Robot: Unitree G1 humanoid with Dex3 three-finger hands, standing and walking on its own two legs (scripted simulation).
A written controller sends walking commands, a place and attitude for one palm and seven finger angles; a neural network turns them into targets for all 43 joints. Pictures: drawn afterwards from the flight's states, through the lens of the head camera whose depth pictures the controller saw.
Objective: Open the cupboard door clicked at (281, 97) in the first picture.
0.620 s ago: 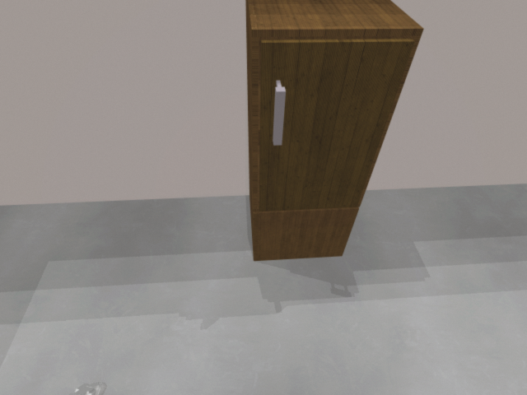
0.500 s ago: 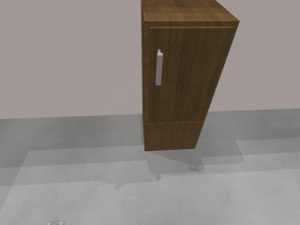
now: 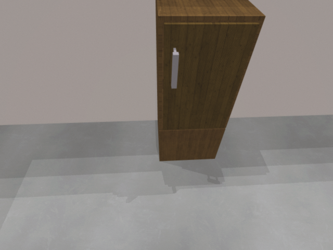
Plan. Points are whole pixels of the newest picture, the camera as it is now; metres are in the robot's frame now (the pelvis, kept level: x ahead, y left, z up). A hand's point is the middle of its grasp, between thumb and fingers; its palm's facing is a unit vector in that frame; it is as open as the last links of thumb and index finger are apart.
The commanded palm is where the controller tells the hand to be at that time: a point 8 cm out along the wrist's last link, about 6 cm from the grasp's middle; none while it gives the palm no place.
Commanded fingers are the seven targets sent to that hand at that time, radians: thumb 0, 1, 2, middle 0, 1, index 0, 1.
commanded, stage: stand and wait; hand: left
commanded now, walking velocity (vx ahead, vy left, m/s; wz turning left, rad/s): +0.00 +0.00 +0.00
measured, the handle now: (174, 68) +0.80 +0.02 +0.01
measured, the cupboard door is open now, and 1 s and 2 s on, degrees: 0 0 0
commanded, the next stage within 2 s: look at it before walking up in 0.20 s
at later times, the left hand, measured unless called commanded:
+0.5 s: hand out of the picture +0.07 +0.23 -0.16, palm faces -0.02 -0.95 -0.31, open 7.4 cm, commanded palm none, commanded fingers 0.00 0.90 0.90 -0.20 -0.30 -0.20 -0.30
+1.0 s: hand out of the picture +0.07 +0.23 -0.16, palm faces -0.01 -0.95 -0.32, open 7.4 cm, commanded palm none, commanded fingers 0.00 0.90 0.90 -0.20 -0.30 -0.20 -0.30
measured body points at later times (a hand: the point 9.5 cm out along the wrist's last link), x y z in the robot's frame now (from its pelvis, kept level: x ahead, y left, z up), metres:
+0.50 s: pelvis +0.01 +0.00 +0.00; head +0.01 +0.00 +0.45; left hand +0.07 +0.28 -0.14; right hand +0.07 -0.28 -0.14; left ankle +0.02 +0.12 -0.74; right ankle +0.02 -0.12 -0.74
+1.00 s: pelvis +0.02 -0.01 +0.00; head +0.02 -0.01 +0.45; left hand +0.07 +0.28 -0.14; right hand +0.09 -0.29 -0.14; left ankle +0.02 +0.12 -0.74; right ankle +0.02 -0.12 -0.74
